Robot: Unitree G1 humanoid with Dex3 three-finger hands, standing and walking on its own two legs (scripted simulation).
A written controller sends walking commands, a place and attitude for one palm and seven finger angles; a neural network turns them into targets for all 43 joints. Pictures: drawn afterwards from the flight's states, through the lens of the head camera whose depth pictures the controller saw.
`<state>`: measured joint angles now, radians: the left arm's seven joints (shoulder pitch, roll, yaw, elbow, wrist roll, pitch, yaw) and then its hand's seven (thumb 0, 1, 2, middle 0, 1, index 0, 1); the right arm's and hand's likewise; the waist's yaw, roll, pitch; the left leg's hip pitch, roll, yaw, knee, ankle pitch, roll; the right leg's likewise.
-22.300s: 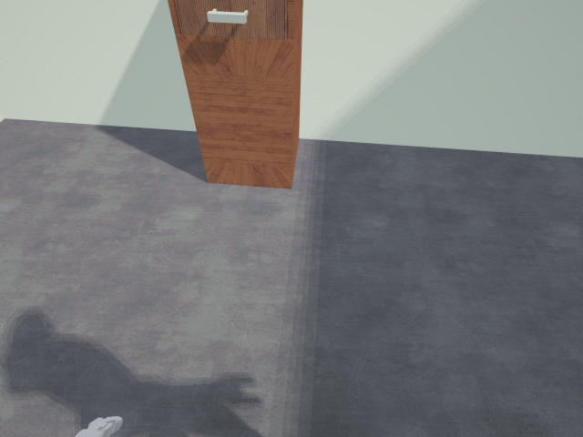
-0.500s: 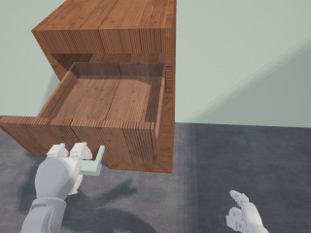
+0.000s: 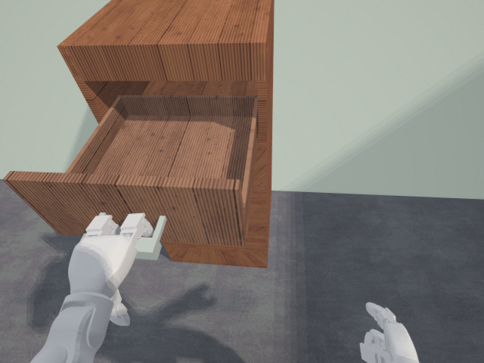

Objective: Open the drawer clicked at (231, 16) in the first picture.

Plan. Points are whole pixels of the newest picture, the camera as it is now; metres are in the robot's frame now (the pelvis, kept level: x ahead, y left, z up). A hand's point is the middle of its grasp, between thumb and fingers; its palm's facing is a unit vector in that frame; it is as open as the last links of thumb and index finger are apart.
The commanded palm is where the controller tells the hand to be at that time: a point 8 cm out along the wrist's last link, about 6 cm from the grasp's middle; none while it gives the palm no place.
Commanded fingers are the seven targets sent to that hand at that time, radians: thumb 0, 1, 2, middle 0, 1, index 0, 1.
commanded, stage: lift the hand off the handle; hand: left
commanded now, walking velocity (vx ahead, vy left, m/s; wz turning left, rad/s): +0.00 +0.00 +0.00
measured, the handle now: (125, 233) +0.29 +0.25 +0.06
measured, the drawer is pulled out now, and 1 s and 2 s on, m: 0.30 0.30 0.30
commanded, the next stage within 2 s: draw the hand back to the body in 1.42 s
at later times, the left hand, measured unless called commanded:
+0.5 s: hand (112, 246) +0.25 +0.24 +0.09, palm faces +0.09 -0.06 -0.99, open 13.7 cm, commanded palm +0.21 +0.24 +0.15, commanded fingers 0.00 -0.50 0.30 -0.30 -1.20 -0.30 -1.20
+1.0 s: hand (97, 217) +0.25 +0.23 +0.17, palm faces +0.15 -0.03 -0.99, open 13.8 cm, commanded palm +0.21 +0.23 +0.22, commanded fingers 0.00 -0.50 0.30 -0.30 -1.20 -0.30 -1.20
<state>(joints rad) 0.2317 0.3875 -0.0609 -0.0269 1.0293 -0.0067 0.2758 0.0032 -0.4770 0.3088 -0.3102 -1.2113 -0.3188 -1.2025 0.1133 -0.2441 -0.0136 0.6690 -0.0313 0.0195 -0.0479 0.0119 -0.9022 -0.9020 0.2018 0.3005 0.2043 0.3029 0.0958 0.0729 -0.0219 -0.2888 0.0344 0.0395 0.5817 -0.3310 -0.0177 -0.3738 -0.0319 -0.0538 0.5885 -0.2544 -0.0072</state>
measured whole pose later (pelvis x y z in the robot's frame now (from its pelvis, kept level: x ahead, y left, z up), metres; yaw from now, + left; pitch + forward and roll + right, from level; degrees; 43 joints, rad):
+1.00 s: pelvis +0.00 +0.00 +0.01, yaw +1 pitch -3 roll +0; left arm 0.11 0.53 -0.03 -0.31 0.87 0.08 -0.03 0.00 -0.49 0.30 -0.32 -1.20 -0.32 -1.20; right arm 0.07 -0.26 0.04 0.65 0.01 0.07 -0.01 0.01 -0.90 -0.90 0.20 0.30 0.20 0.30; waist 0.12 0.14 0.01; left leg -0.09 0.02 0.03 0.39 -0.25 -0.02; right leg -0.17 -0.04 -0.07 0.42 -0.19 0.00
